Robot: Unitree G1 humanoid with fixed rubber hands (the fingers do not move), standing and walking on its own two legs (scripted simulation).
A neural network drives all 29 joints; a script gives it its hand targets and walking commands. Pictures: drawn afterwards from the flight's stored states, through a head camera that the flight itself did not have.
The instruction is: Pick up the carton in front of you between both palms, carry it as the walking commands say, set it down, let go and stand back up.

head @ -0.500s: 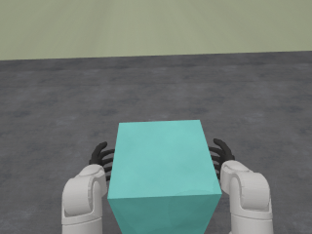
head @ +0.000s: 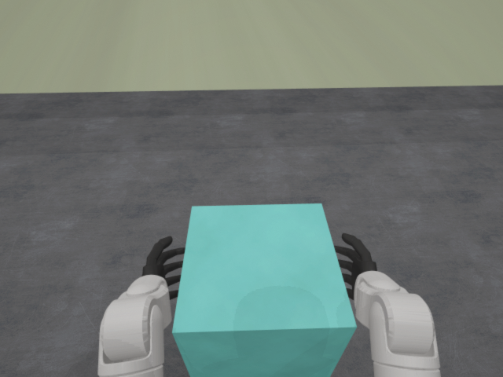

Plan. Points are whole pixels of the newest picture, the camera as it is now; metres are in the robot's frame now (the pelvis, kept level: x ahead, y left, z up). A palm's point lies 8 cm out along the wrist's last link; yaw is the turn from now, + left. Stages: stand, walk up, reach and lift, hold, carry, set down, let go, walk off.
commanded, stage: carry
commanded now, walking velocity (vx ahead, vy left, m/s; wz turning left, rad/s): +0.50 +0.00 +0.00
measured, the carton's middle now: (258, 301) +0.27 +0.00 -0.02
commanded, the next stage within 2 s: none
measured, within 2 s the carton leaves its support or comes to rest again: neither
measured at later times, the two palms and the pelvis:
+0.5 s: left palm (197, 143) +0.56 +0.12 +0.08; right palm (336, 141) +0.58 -0.18 +0.06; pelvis +0.30 -0.05 +0.00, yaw +4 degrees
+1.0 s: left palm (191, 106) +0.70 +0.14 +0.08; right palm (317, 104) +0.70 -0.16 +0.08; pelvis +0.43 -0.02 -0.01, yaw +1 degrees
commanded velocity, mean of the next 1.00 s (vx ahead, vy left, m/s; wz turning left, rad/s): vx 0.10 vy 0.00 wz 0.00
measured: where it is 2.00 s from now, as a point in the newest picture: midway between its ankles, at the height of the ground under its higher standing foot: (253, 353)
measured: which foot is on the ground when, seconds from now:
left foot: down 0.00-0.34, up 0.36-0.64, down 0.66-1.00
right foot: up 0.00-0.30, down 0.32-1.00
